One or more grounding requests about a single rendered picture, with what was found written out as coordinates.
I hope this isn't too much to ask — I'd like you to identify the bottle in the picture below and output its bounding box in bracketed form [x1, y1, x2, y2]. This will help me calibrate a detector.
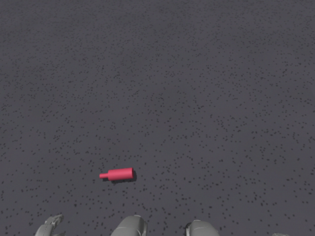
[99, 168, 134, 181]

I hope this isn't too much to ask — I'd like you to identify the left robot hand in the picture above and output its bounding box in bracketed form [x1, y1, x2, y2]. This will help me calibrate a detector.
[35, 214, 66, 236]

